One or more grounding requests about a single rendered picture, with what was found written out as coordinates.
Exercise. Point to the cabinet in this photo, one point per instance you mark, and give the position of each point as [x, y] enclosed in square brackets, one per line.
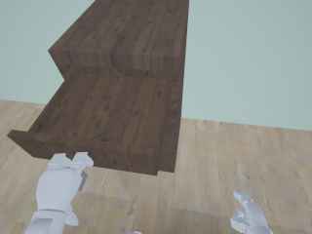
[132, 34]

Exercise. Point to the left robot forearm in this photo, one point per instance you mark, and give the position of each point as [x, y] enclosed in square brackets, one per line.
[47, 221]

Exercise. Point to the handle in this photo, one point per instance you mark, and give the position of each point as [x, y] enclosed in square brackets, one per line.
[84, 177]

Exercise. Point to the drawer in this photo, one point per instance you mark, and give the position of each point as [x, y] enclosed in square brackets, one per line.
[118, 115]

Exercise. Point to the right robot hand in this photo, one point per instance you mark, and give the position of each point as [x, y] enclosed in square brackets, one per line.
[244, 220]

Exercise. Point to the left robot hand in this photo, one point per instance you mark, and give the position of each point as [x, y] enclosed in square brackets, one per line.
[58, 185]

